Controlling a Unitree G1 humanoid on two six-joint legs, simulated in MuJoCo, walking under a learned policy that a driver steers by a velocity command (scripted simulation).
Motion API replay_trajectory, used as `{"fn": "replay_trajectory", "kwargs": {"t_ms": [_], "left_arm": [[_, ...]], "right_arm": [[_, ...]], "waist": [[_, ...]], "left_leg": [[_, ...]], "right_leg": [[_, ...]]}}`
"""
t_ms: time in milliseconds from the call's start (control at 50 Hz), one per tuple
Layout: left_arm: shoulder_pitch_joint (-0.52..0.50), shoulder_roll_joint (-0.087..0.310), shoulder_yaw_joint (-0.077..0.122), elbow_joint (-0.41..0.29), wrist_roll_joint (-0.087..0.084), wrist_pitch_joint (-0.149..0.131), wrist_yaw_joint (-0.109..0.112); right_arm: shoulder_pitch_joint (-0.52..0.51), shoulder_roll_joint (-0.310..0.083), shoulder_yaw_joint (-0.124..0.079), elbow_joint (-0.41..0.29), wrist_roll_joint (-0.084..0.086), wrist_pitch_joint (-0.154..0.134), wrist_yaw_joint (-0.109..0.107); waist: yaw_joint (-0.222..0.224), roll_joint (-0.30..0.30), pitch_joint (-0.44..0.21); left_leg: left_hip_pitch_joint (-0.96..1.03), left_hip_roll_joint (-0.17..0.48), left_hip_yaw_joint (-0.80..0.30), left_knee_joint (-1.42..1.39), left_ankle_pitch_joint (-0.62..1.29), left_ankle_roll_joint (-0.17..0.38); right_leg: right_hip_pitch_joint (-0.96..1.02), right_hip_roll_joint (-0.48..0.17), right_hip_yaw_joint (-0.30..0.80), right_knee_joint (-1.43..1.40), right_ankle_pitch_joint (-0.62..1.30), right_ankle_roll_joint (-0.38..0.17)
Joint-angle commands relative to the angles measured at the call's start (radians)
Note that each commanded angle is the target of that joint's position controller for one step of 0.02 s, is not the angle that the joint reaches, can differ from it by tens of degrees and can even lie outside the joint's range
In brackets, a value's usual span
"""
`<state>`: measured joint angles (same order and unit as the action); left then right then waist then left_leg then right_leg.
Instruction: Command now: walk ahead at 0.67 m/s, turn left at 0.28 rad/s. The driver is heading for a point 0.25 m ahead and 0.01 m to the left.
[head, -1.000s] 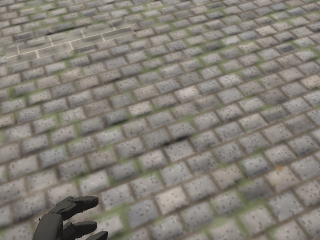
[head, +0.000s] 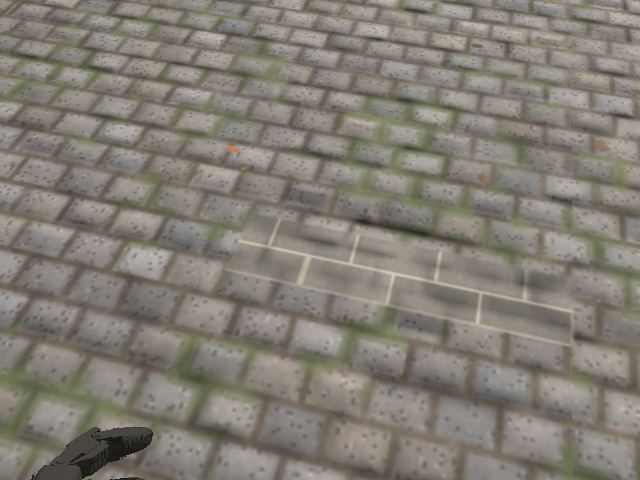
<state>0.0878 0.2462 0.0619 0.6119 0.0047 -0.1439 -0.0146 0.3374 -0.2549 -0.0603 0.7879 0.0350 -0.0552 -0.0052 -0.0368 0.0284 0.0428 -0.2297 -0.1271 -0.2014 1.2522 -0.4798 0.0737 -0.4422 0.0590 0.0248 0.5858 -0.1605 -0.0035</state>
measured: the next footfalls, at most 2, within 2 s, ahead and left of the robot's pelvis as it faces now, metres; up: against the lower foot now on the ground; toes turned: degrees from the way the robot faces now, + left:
left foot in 0.34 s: +0.37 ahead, +0.08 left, +0.00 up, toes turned -2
right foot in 0.62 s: +0.31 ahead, -0.17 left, +0.00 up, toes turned +2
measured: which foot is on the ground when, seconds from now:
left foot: up 0.00-0.32, down 0.34-1.00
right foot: down 0.00-0.36, up 0.38-0.60, down 0.62-1.00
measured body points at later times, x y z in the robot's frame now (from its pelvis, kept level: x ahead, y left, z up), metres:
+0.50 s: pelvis +0.23 -0.01 +0.01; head +0.26 -0.01 +0.46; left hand +0.31 +0.25 -0.12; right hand +0.44 -0.23 -0.08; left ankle +0.33 +0.08 -0.72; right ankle +0.20 -0.16 -0.68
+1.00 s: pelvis +0.27 -0.06 +0.01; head +0.28 -0.05 +0.46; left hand +0.35 +0.19 -0.12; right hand +0.37 -0.31 -0.12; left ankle +0.33 +0.08 -0.72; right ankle +0.27 -0.18 -0.72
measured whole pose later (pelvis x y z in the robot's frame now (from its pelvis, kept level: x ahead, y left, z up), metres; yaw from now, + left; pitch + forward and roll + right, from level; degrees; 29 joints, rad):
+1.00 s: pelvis +0.27 -0.06 +0.01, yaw +2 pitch -1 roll +0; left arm 0.24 0.21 0.01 0.90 0.01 -0.02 0.03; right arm 0.22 -0.22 -0.05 0.89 -0.01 0.01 -0.03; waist 0.00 -0.01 0.02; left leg -0.33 -0.01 -0.07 0.51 -0.17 -0.03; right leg -0.23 0.00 0.00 0.56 -0.31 0.00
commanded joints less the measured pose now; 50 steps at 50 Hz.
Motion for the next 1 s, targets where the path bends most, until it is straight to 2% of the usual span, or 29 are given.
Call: {"fn": "replay_trajectory", "kwargs": {"t_ms": [20,40,80,100,120,160,200,240,280,320,340,360,380,400,420,440,460,480,520,560,600,620,640,660,680,700,720,800,1000], "left_arm": [[0.185,0.086,0.024,0.008,0.017,0.005,-0.01],[0.186,0.068,0.012,0.036,0.019,-0.002,-0.013],[0.185,0.017,-0.014,0.085,0.007,-0.007,-0.02],[0.18,0.04,-0.011,0.101,-0.001,-0.005,-0.017],[0.18,0.088,0.0,0.113,-0.006,0.0,-0.008],[0.175,0.157,0.016,0.13,-0.018,0.02,0.012],[0.219,0.163,0.013,0.156,-0.029,0.032,0.023],[0.25,0.153,0.004,0.178,-0.03,0.037,0.026],[0.259,0.156,0.001,0.191,-0.024,0.044,0.026],[0.252,0.16,-0.002,0.194,-0.024,0.05,0.024],[0.262,0.155,-0.008,0.18,-0.01,0.045,0.022],[0.376,0.077,-0.036,0.194,0.004,0.039,0.017],[0.457,0.062,-0.051,0.223,-0.001,0.055,0.008],[0.415,0.139,-0.029,0.222,-0.013,0.074,0.003],[0.329,0.148,-0.021,0.199,-0.017,0.094,0.011],[0.288,0.139,-0.017,0.195,-0.012,0.118,0.021],[0.275,0.135,-0.013,0.194,-0.005,0.142,0.033],[0.287,0.106,-0.018,0.201,-0.003,0.16,0.041],[0.292,0.065,-0.025,0.214,0.004,0.17,0.047],[0.272,0.059,-0.024,0.217,0.006,0.169,0.046],[0.246,0.054,-0.023,0.216,0.019,0.167,0.042],[0.226,0.063,-0.023,0.203,0.034,0.166,0.04],[0.207,0.102,-0.019,0.184,0.043,0.165,0.042],[0.166,0.174,0.001,0.186,0.032,0.164,0.046],[0.14,0.129,-0.008,0.182,0.03,0.155,0.044],[0.121,0.1,-0.019,0.185,0.034,0.145,0.045],[0.101,0.095,-0.022,0.185,0.033,0.136,0.044],[0.136,0.098,-0.024,0.205,0.014,0.116,0.047],[0.178,0.081,-0.027,0.256,0.003,0.114,0.044]], "right_arm": [[-0.17,-0.081,0.0,-0.157,-0.037,-0.029,-0.005],[-0.172,-0.066,-0.001,-0.169,-0.042,-0.032,0.001],[-0.14,-0.021,0.01,-0.162,-0.032,-0.024,0.008],[-0.137,-0.008,0.016,-0.159,-0.034,-0.023,0.01],[-0.16,-0.002,0.021,-0.164,-0.038,-0.024,0.013],[-0.217,0.005,0.034,-0.168,-0.039,-0.032,0.022],[-0.291,-0.011,0.034,-0.174,-0.039,-0.035,0.033],[-0.346,-0.04,0.027,-0.189,-0.044,-0.031,0.04],[-0.349,-0.071,0.017,-0.193,-0.052,-0.031,0.043],[-0.264,-0.096,0.004,-0.163,-0.066,-0.035,0.038],[-0.192,-0.148,-0.007,-0.151,-0.077,-0.038,0.028],[-0.133,-0.158,0.001,-0.159,-0.108,-0.025,0.015],[-0.096,-0.056,0.028,-0.143,-0.09,-0.012,0.02],[-0.127,-0.024,0.039,-0.133,-0.06,-0.002,0.028],[-0.187,-0.022,0.04,-0.134,-0.046,0.003,0.032],[-0.249,-0.038,0.039,-0.138,-0.045,0.008,0.033],[-0.301,-0.07,0.03,-0.148,-0.051,0.016,0.029],[-0.334,-0.106,0.016,-0.15,-0.062,0.028,0.026],[-0.332,-0.103,0.01,-0.145,-0.068,0.041,0.017],[-0.32,-0.084,0.013,-0.132,-0.061,0.045,0.009],[-0.298,-0.063,0.019,-0.112,-0.053,0.049,0.004],[-0.259,-0.044,0.025,-0.091,-0.053,0.048,0.004],[-0.224,-0.037,0.027,-0.073,-0.058,0.046,0.005],[-0.189,-0.054,0.016,-0.073,-0.05,0.046,0.003],[-0.215,-0.064,0.014,-0.067,-0.057,0.046,-0.005],[-0.218,-0.059,0.01,-0.064,-0.056,0.046,-0.01],[-0.2,-0.045,0.01,-0.049,-0.057,0.048,-0.015],[-0.162,-0.06,0.0,-0.013,-0.055,0.048,-0.017],[-0.122,-0.06,-0.005,0.063,-0.046,0.052,-0.03]], "waist": [[0.105,0.003,-0.071],[0.07,-0.017,-0.086],[0.027,-0.082,-0.093],[0.017,-0.09,-0.097],[0.017,-0.092,-0.104],[0.031,-0.104,-0.134],[0.061,-0.117,-0.135],[0.07,-0.121,-0.112],[0.057,-0.121,-0.103],[0.009,-0.103,-0.128],[-0.006,-0.048,-0.196],[0.011,0.111,-0.326],[0.004,0.19,-0.472],[0.007,0.098,-0.408],[0.022,0.048,-0.315],[0.045,0.011,-0.229],[0.07,0.025,-0.188],[0.092,0.061,-0.157],[0.09,0.089,-0.164],[0.089,0.089,-0.179],[0.091,0.087,-0.159],[0.089,0.069,-0.134],[0.073,0.021,-0.09],[0.025,-0.113,-0.042],[0.038,-0.129,-0.023],[0.027,-0.145,-0.016],[0.015,-0.155,-0.018],[0.03,-0.094,-0.018],[0.04,-0.026,-0.055]], "left_leg": [[-0.506,0.103,0.044,0.169,0.05,-0.037],[-0.469,0.135,0.05,0.092,0.05,-0.043],[-0.429,0.16,0.084,-0.093,0.061,-0.056],[-0.406,0.157,0.108,-0.183,0.096,-0.066],[-0.376,0.149,0.136,-0.28,0.155,-0.075],[-0.238,0.123,0.18,-0.485,0.364,-0.076],[-0.149,0.094,0.184,-0.609,0.543,-0.069],[-0.136,0.093,0.161,-0.69,0.593,-0.05],[-0.12,0.092,0.152,-0.742,0.571,-0.022],[0.011,0.079,0.176,-0.854,0.666,0.018],[0.188,0.178,0.094,-0.808,1.027,0.069],[0.456,0.42,-0.116,-0.706,1.497,0.245],[0.516,0.552,-0.253,-0.714,1.58,0.356],[0.414,0.499,-0.237,-0.746,1.39,0.319],[0.306,0.451,-0.197,-0.781,1.186,0.266],[0.152,0.418,-0.16,-0.83,1.012,0.227],[0.015,0.385,-0.126,-0.878,0.855,0.194],[-0.107,0.344,-0.079,-0.921,0.737,0.172],[-0.174,0.298,-0.028,-0.95,0.592,0.158],[-0.189,0.282,-0.014,-0.954,0.413,0.141],[-0.223,0.25,-0.007,-0.952,0.162,0.092],[-0.249,0.229,-0.003,-0.951,0.031,0.042],[-0.274,0.197,0.017,-0.911,-0.052,-0.009],[-0.21,0.135,0.095,-0.882,0.007,-0.045],[-0.101,0.119,0.122,-0.827,0.102,-0.07],[-0.049,0.115,0.132,-0.797,0.169,-0.074],[-0.017,0.118,0.135,-0.783,0.214,-0.073],[-0.025,0.132,0.118,-0.792,0.269,-0.06],[0.031,0.147,0.108,-0.776,0.426,-0.061]], "right_leg": [[0.486,-0.343,0.457,-0.236,0.472,-0.231],[0.438,-0.313,0.364,-0.225,0.65,-0.217],[0.395,-0.258,0.259,-0.244,0.775,-0.186],[0.368,-0.252,0.229,-0.255,0.832,-0.188],[0.341,-0.247,0.197,-0.268,0.886,-0.197],[0.27,-0.205,0.107,-0.295,0.865,-0.181],[0.254,-0.189,0.083,-0.309,0.733,-0.157],[0.286,-0.202,0.096,-0.29,0.643,-0.142],[0.33,-0.217,0.113,-0.223,0.633,-0.126],[0.333,-0.175,0.093,-0.077,0.673,-0.092],[0.239,-0.126,0.067,0.069,0.542,-0.056],[0.011,-0.054,0.04,0.351,0.043,0.008],[-0.043,-0.049,0.076,0.511,-0.515,0.054],[-0.064,-0.087,0.107,0.539,-0.55,0.066],[-0.093,-0.108,0.091,0.524,-0.528,0.078],[-0.068,-0.124,0.078,0.462,-0.498,0.088],[0.004,-0.131,0.063,0.402,-0.441,0.094],[0.09,-0.115,0.031,0.338,-0.379,0.1],[0.182,-0.096,0.001,0.242,-0.255,0.092],[0.241,-0.092,-0.007,0.139,-0.131,0.072],[0.305,-0.08,-0.021,0.014,-0.038,0.041],[0.325,-0.097,-0.004,-0.044,-0.024,0.02],[0.31,-0.16,0.062,-0.117,-0.05,-0.011],[0.152,-0.179,0.079,-0.159,-0.259,-0.047],[0.033,-0.165,0.09,-0.223,-0.405,-0.051],[-0.006,-0.163,0.096,-0.253,-0.426,-0.038],[-0.015,-0.16,0.095,-0.261,-0.397,-0.027],[0.047,-0.149,0.079,-0.225,-0.281,-0.025],[0.113,-0.12,0.04,-0.177,-0.08,-0.036]]}}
